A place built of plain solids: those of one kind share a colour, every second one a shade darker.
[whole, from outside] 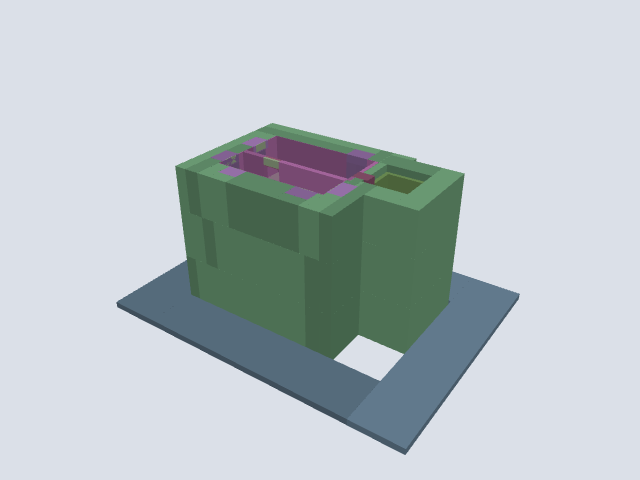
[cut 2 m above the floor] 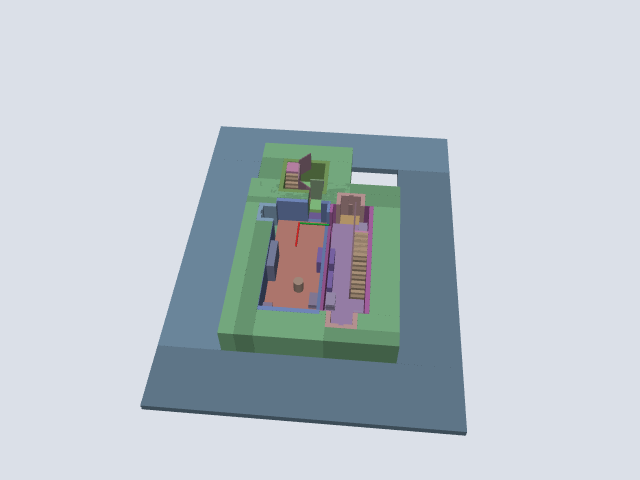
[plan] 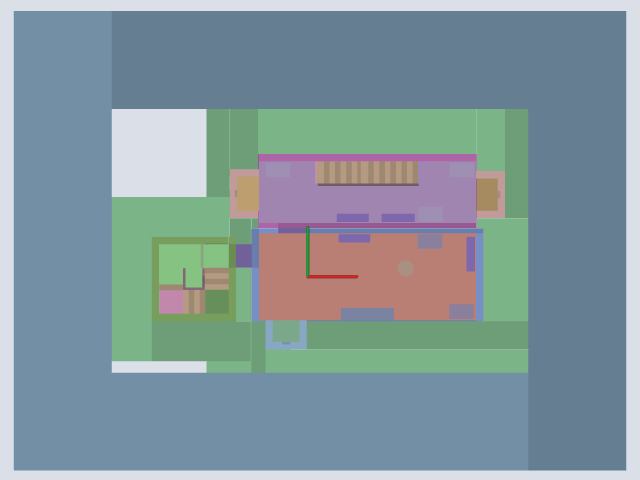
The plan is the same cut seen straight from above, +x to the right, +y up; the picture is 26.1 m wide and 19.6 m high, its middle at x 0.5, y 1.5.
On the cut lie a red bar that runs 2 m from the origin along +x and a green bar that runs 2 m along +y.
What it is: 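A tower house with a square stair tower on a short side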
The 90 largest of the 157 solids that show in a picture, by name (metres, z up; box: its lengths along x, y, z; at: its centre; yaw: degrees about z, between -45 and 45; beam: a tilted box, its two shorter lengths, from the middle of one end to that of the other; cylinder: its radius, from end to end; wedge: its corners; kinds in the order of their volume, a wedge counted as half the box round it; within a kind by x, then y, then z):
{
 "wall_fill_1": {"box": [1.64, 6.71, 3.89], "at": [-7.19, -0.1, 1.59]},
 "wall_fill_2": {"box": [1.64, 6.71, 3.89], "at": [-7.19, -0.1, 5.48]},
 "wall_fill_3": {"box": [1.64, 6.71, 3.41], "at": [-7.19, -0.1, 9.13]},
 "wall_fill_4": {"box": [3.19, 1.64, 3.89], "at": [-4.77, 2.44, 1.59]},
 "wall_fill_5": {"box": [3.19, 1.64, 3.89], "at": [-4.77, 2.44, 5.48]},
 "wall_fill_6": {"box": [3.19, 1.64, 3.41], "at": [-4.77, 2.44, 9.13]},
 "wall_fill_7": {"box": [4.04, 1.64, 3.89], "at": [-4.35, -2.63, 1.59]},
 "wall_fill_8": {"box": [4.04, 1.64, 3.41], "at": [-4.35, -2.63, 9.13]},
 "wall_fill_9": {"box": [0.95, 5.23, 3.89], "at": [-3.66, 4.24, 1.59]},
 "wall_fill_10": {"box": [0.95, 5.23, 3.89], "at": [-3.66, 4.24, 5.48]},
 "wall_fill_11": {"box": [0.95, 5.23, 3.41], "at": [-3.66, 4.24, 9.13]},
 "wall_fill_12": {"box": [1.84, 2.1, 3.89], "at": [-3.21, -2.87, 1.59]},
 "wall_fill_13": {"box": [1.84, 2.1, 3.41], "at": [-3.21, -2.87, 9.13]},
 "wall_fill_14": {"box": [0.6, 2.2, 3.89], "at": [-2.63, -0.72, 1.59]},
 "wall_fill_15": {"box": [0.6, 2.2, 3.41], "at": [-2.63, -0.72, 9.13]},
 "wall_fill_16": {"box": [0.6, 1.07, 3.89], "at": [-2.63, 1.86, 1.59]},
 "wall_fill_17": {"box": [0.6, 1.12, 3.41], "at": [-2.63, 1.88, 9.13]},
 "wall_fill_18": {"box": [0.64, 2.2, 3.89], "at": [-2.61, -0.72, 1.59]},
 "wall_fill_19": {"box": [1.15, 2.59, 3.89], "at": [-2.61, 5.56, 5.48]},
 "wall_fill_20": {"box": [1.15, 2.53, 3.41], "at": [-2.61, 5.58, 9.13]},
 "wall_fill_21": {"box": [1.15, 2.46, 3.89], "at": [-2.61, 5.62, 1.59]},
 "wall_fill_22": {"box": [0.56, 2.1, 3.89], "at": [-2.01, -2.87, 1.59]},
 "wall_fill_23": {"box": [0.42, 2.1, 3.41], "at": [-1.82, 5.8, 9.13]},
 "wall_fill_24": {"box": [0.98, 2.1, 3.41], "at": [-1.8, -2.87, 9.13]},
 "wall_fill_25": {"box": [1.78, 0.95, 3.41], "at": [-0.73, 6.37, 9.13]},
 "wall_fill_26": {"box": [6.1, 2.1, 3.89], "at": [1.02, 5.8, 5.48]},
 "wall_fill_27": {"box": [4.18, 2.1, 3.41], "at": [2.25, 5.8, 9.13]},
 "wall_fill_28": {"box": [8.94, 1.84, 3.89], "at": [2.44, 5.93, 1.59]},
 "wall_fill_29": {"box": [10.73, 0.95, 3.89], "at": [3.64, -3.44, 1.59]},
 "wall_fill_30": {"box": [10.32, 0.95, 3.41], "at": [3.85, -3.44, 9.13]},
 "wall_fill_31": {"box": [9.04, 1.15, 3.89], "at": [4.48, -2.39, 1.59]},
 "wall_fill_32": {"box": [8.6, 1.15, 3.41], "at": [4.71, -2.39, 9.13]},
 "wall_fill_33": {"box": [1.74, 0.95, 3.89], "at": [4.94, 6.37, 5.48]},
 "wall_fill_34": {"box": [1.52, 0.95, 3.41], "at": [5.09, 6.37, 9.13]},
 "wall_fill_35": {"box": [1.1, 2.1, 3.89], "at": [6.36, 5.8, 5.48]},
 "wall_fill_36": {"box": [1.05, 2.1, 3.41], "at": [6.38, 5.8, 9.13]},
 "wall_fill_37": {"box": [1.15, 1.65, 3.41], "at": [7.48, 1.83, 9.13]},
 "wall_fill_38": {"box": [1.15, 2.88, 3.89], "at": [7.48, 5.41, 5.48]},
 "wall_fill_39": {"box": [1.15, 2.53, 3.89], "at": [7.48, 5.58, 1.59]},
 "wall_fill_40": {"box": [1.15, 2.5, 3.41], "at": [7.48, 5.6, 9.13]},
 "wall_fill_41": {"box": [2.1, 1.1, 3.41], "at": [7.96, -1.27, 9.13]},
 "wall_fill_42": {"box": [1.84, 4.21, 3.89], "at": [8.09, 0.29, 1.59]},
 "wall_fill_43": {"box": [0.95, 8.01, 3.89], "at": [8.53, 2.84, 5.48]},
 "wall_fill_44": {"box": [0.95, 7.57, 3.41], "at": [8.53, 3.06, 9.13]},
 "wall_fill_45": {"box": [0.95, 4.45, 3.89], "at": [8.53, 4.62, 1.59]},
 "ground_garden_1": {"box": [4.0, 18.77, 0.5], "at": [-10.01, 1.47, -0.27]},
 "ground_garden_2": {"box": [17.01, 4.0, 0.5], "at": [0.5, -5.92, -0.27]},
 "ground_garden_3": {"box": [17.01, 4.0, 0.5], "at": [0.5, 8.85, -0.27]},
 "ground_garden_4": {"box": [4.0, 18.77, 0.5], "at": [11.01, 1.47, -0.27]},
 "wall_flight_1": {"box": [0.3, 3.44, 10.63], "at": [-6.22, -0.1, 4.96]},
 "wall_flight_2": {"box": [2.17, 0.3, 10.63], "at": [-5.29, 1.47, 4.96]},
 "wall_flight_3": {"box": [3.44, 0.3, 10.63], "at": [-4.65, -1.66, 4.96]},
 "wall_flight_4": {"box": [0.3, 2.2, 10.63], "at": [-3.08, -0.72, 4.96]},
 "wall_flight_5": {"box": [0.3, 0.3, 10.63], "at": [-3.08, 1.47, 4.96]},
 "wall_cellar_1": {"box": [8.94, 0.3, 3.89], "at": [2.44, 4.86, 1.59]},
 "wall_cellar_2": {"box": [6.86, 0.21, 3.89], "at": [3.48, 2.09, 1.59]},
 "wall_kitchen_1": {"box": [0.3, 2.2, 3.89], "at": [-2.14, -0.72, 1.59]},
 "wall_kitchen_2": {"box": [1.09, 0.21, 3.89], "at": [-1.75, 1.88, 1.59]},
 "wall_kitchen_3": {"box": [7.5, 0.04, 3.89], "at": [3.41, -1.8, 1.59]},
 "wall_kitchen_4": {"box": [7.12, 0.21, 3.89], "at": [3.61, 1.88, 1.59]},
 "wall_kitchen_5": {"box": [0.3, 3.8, 3.89], "at": [7.02, 0.08, 1.59]},
 "wall_chamber_1": {"box": [0.3, 2.2, 3.41], "at": [-2.14, -0.72, 9.13]},
 "wall_chamber_2": {"box": [5.84, 0.21, 3.41], "at": [0.63, 1.88, 9.13]},
 "wall_chamber_3": {"box": [5.58, 0.21, 3.41], "at": [0.76, 2.09, 9.13]},
 "wall_chamber_4": {"box": [6.8, 0.04, 3.41], "at": [3.51, -1.8, 9.13]},
 "wall_chamber_5": {"box": [1.97, 0.21, 3.41], "at": [5.92, 1.88, 9.13]},
 "wall_chamber_6": {"box": [1.97, 0.21, 3.41], "at": [5.92, 2.09, 9.13]},
 "floor_kitchen_1": {"box": [8.86, 3.56, 0.35], "at": [2.44, 0.0, -0.18]},
 "floor_cellar_1": {"box": [8.86, 2.52, 0.35], "at": [2.44, 3.45, -0.18]},
 "wall_over_emb_chamber_1": {"box": [1.19, 1.88, 0.61], "at": [-2.59, 3.38, 10.53]},
 "wall_over_emb_chamber_2": {"box": [1.78, 1.19, 0.61], "at": [-0.73, 5.3, 10.53]},
 "wall_over_emb_chamber_3": {"box": [1.72, 1.19, 0.61], "at": [-0.45, -2.37, 10.53]},
 "wall_over_emb_chamber_4": {"box": [1.52, 1.19, 0.61], "at": [5.09, 5.3, 10.53]},
 "wall_over_emb_chamber_5": {"box": [1.19, 1.72, 0.61], "at": [7.46, 0.14, 10.53]},
 "wall_over_emb_chamber_6": {"box": [1.19, 1.69, 0.61], "at": [7.46, 3.5, 10.53]},
 "step_1": {"box": [0.31, 0.91, 3.73], "at": [0.51, 4.26, 1.82]},
 "step_2": {"box": [0.31, 0.91, 3.53], "at": [0.74, 4.26, 1.71]},
 "step_3": {"box": [0.31, 0.91, 3.32], "at": [0.96, 4.26, 1.61]},
 "step_4": {"box": [0.31, 0.91, 3.12], "at": [1.19, 4.26, 1.51]},
 "step_5": {"box": [0.31, 0.91, 2.91], "at": [1.41, 4.26, 1.41]},
 "wall_emb_cellar_1": {"box": [1.19, 0.3, 2.8], "at": [-2.59, 2.54, 1.05]},
 "wall_emb_cellar_2": {"box": [1.19, 0.3, 2.8], "at": [-2.59, 4.24, 1.05]},
 "wall_emb_cellar_3": {"box": [1.19, 0.3, 2.8], "at": [7.46, 2.54, 1.05]},
 "wall_emb_cellar_4": {"box": [1.19, 0.3, 2.8], "at": [7.46, 4.17, 1.05]},
 "floor_flight_1": {"box": [2.84, 2.84, 0.35], "at": [-4.65, -0.1, -0.18]},
 "wall_emb_kitchen_1": {"box": [0.3, 1.19, 2.8], "at": [-1.58, -2.37, 1.05]},
 "wall_emb_kitchen_2": {"box": [0.3, 1.19, 2.8], "at": [-0.19, -2.37, 1.05]},
 "hooded_fireplace_kitchen_1": {"box": [2.17, 0.5, 1.69], "at": [2.44, -1.53, 0.82]},
 "wall_1": {"wedge": [[0.41, 3.7, -0.05], [0.41, 3.7, 4.89], [0.41, 3.8, -0.05], [0.41, 3.8, 4.89], [4.54, 3.7, -0.05], [4.54, 3.7, 1.16], [4.54, 3.8, -0.05], [4.54, 3.8, 1.16]]},
 "wall_emb_chamber_1": {"box": [0.3, 1.19, 2.8], "at": [0.26, -2.37, 8.83]}
}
